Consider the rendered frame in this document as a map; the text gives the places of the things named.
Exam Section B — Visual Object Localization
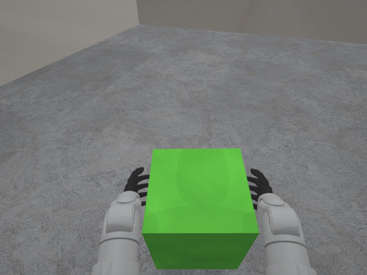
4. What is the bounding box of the robot right hand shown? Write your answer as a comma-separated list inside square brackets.
[247, 168, 272, 210]

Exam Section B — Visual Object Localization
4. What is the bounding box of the robot left hand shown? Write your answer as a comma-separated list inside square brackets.
[124, 167, 150, 206]

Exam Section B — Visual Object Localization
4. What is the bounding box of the carton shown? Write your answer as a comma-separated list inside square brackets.
[142, 148, 259, 269]

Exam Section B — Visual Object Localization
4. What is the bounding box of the robot right forearm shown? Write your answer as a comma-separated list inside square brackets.
[257, 193, 317, 275]

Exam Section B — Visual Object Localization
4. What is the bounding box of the robot left forearm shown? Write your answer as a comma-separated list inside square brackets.
[91, 191, 142, 275]

